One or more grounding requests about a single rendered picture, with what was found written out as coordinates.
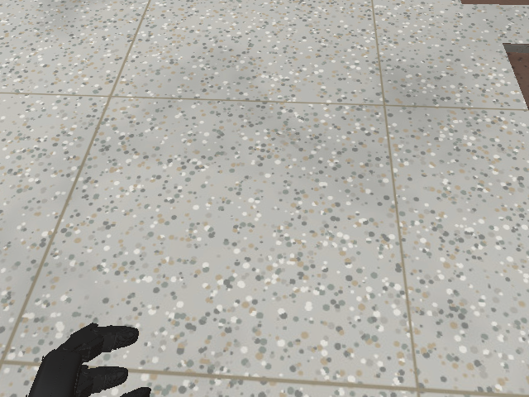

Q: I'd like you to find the robot left hand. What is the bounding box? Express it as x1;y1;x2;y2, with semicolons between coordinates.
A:
26;323;151;397

